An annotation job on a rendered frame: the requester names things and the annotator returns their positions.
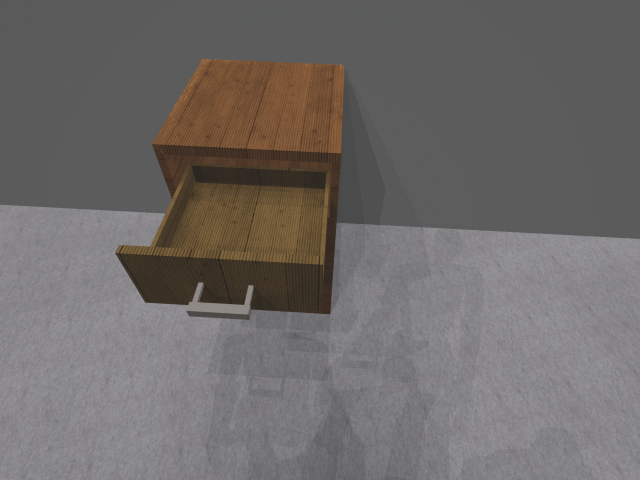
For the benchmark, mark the drawer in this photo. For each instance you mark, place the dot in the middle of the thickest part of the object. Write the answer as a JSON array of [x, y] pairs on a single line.
[[230, 226]]

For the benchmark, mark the cabinet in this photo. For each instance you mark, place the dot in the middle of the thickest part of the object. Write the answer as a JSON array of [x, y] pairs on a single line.
[[263, 114]]

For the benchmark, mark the handle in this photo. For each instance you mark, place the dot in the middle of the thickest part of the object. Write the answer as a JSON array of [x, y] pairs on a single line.
[[217, 310]]

